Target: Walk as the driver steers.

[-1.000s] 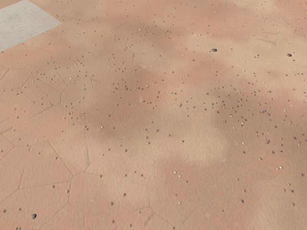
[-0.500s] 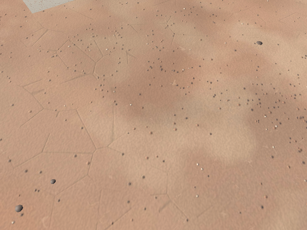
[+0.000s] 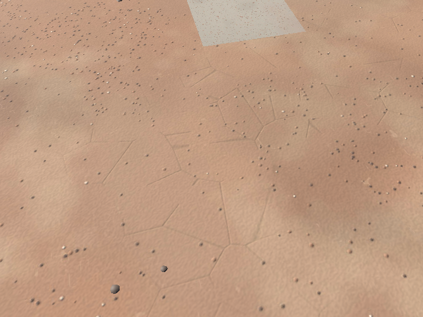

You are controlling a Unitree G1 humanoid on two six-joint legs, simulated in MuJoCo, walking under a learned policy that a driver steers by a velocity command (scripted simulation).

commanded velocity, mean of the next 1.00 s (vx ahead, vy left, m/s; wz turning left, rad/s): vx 0.46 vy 0.00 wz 0.60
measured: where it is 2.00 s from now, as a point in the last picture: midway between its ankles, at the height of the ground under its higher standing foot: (165, 263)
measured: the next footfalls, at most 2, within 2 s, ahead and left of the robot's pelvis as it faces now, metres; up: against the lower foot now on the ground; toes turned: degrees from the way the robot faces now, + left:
left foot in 0.18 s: +0.25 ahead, +0.17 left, +0.00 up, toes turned +10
right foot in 0.68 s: +0.60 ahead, +0.07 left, +0.00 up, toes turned +27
